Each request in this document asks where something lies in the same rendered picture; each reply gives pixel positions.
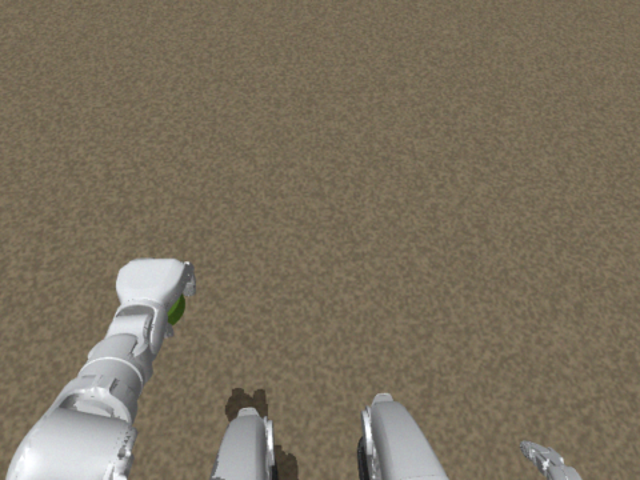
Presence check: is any tin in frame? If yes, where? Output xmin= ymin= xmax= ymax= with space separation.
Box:
xmin=167 ymin=294 xmax=185 ymax=326

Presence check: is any right robot hand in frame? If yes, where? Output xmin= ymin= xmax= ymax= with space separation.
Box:
xmin=520 ymin=441 xmax=582 ymax=480

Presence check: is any left robot hand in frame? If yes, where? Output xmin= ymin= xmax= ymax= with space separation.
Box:
xmin=116 ymin=258 xmax=196 ymax=338

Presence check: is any left robot arm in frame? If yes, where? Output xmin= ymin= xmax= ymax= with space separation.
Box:
xmin=6 ymin=299 xmax=168 ymax=480

